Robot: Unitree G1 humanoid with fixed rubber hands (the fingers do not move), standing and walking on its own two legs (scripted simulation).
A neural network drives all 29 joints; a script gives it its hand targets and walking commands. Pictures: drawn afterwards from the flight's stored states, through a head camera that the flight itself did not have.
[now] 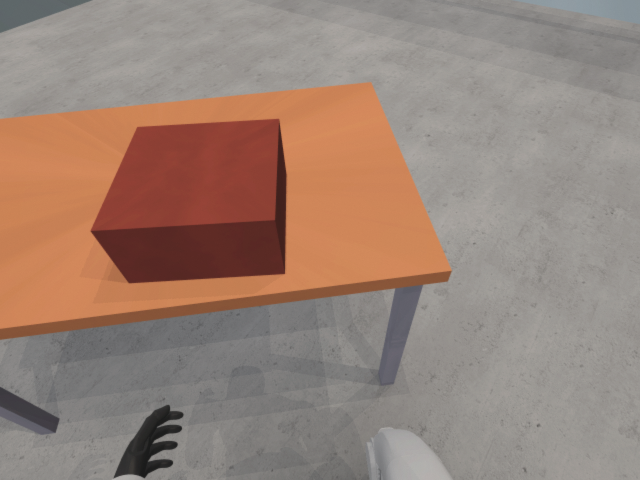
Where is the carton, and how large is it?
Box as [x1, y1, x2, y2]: [91, 119, 285, 282]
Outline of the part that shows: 278,119 137,127 91,229 91,232 128,282 284,273 285,167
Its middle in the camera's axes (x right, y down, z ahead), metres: -0.22 -0.08 +0.75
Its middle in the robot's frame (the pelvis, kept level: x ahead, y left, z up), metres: +0.62 +0.18 -0.04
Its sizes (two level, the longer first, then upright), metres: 0.286 0.280 0.145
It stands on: a table, 0.64 m high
